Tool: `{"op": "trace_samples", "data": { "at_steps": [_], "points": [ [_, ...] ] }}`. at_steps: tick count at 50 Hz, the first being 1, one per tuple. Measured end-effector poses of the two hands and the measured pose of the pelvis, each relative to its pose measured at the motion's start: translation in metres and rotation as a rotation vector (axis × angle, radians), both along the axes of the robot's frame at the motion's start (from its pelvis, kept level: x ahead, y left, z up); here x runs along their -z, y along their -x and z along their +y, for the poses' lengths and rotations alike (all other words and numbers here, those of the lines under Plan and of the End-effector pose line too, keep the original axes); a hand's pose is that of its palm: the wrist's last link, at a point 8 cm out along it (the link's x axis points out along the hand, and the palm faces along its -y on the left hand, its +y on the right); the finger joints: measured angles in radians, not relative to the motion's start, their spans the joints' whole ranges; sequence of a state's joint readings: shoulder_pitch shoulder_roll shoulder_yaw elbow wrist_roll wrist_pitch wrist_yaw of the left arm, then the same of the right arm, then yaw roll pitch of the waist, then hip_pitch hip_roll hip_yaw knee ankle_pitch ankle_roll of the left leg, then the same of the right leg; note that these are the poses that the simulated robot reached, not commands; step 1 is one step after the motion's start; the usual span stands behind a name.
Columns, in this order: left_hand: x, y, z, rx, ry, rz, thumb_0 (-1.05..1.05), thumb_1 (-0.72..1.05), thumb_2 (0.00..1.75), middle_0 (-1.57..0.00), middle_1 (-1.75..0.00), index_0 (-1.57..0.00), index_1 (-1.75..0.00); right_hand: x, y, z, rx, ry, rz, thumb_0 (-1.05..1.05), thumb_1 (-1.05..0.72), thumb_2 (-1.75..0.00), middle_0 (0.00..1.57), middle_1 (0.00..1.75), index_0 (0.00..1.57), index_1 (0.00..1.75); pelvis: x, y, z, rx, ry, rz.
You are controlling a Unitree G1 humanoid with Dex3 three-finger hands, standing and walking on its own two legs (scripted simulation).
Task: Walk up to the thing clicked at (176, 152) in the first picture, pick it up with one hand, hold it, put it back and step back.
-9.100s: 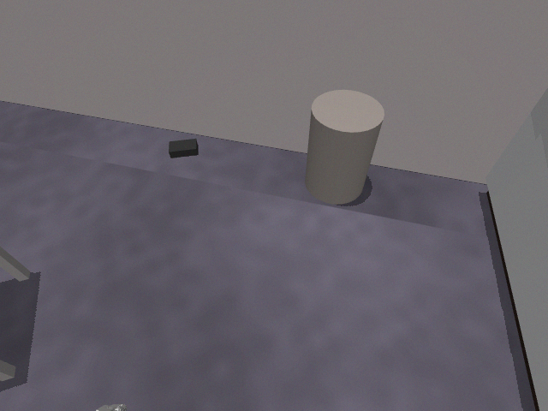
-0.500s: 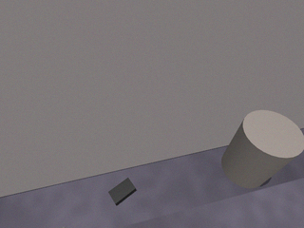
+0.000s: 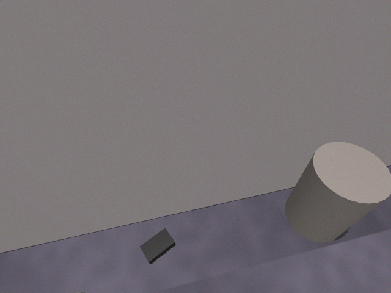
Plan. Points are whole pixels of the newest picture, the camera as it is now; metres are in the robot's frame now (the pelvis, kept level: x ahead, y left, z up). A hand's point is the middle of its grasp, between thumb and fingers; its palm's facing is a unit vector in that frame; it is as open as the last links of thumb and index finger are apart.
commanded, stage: stand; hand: left
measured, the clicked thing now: (157, 245) +0.43 +0.23 -0.76
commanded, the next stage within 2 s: none
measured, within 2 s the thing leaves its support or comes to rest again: neither
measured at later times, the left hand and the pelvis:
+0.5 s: hand out of the picture +0.08 +0.25 -0.16, palm faces -0.03 -0.94 -0.35, open 7.4 cm; pelvis +0.00 +0.00 +0.00, yaw +0 degrees
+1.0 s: hand out of the picture +0.08 +0.26 -0.16, palm faces -0.03 -0.94 -0.35, open 7.4 cm; pelvis +0.00 +0.00 +0.00, yaw +0 degrees
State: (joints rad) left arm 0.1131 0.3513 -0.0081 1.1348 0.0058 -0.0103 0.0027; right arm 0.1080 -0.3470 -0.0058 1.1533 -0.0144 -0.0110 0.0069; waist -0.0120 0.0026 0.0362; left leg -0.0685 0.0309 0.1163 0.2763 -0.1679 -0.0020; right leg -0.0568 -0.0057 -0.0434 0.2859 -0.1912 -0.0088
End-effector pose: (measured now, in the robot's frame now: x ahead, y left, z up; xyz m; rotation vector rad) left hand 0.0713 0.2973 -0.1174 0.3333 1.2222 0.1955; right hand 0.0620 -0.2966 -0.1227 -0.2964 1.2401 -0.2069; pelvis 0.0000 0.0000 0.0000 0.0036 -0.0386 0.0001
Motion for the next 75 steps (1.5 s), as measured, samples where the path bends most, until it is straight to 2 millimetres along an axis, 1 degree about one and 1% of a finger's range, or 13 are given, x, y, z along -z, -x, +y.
{"op": "trace_samples", "data": {
  "at_steps": [29, 75],
  "points": [
    [0.0008, -0.0021, 0.0011, 0.002, 0.003, -0.004, 0.01, 0.9, 0.89, -0.21, -0.3, -0.21, -0.3, -0.0007, -0.0022, 0.0019, -0.002, 0.003, -0.002, 0.01, -0.9, -0.9, 0.2, 0.3, 0.21, 0.3, 0.0001, -0.0014, 0.002, -0.002, 0.001, 0.0],
    [0.0039, 0.0036, 0.0062, -0.001, 0.012, 0.015, 0.01, 0.9, 0.89, -0.21, -0.3, -0.21, -0.3, -0.0015, 0.0, 0.0086, 0.0, 0.004, 0.006, 0.01, -0.9, -0.9, 0.2, 0.3, 0.21, 0.3, 0.0, -0.0008, 0.0087, -0.001, 0.002, 0.0]
  ]
}}
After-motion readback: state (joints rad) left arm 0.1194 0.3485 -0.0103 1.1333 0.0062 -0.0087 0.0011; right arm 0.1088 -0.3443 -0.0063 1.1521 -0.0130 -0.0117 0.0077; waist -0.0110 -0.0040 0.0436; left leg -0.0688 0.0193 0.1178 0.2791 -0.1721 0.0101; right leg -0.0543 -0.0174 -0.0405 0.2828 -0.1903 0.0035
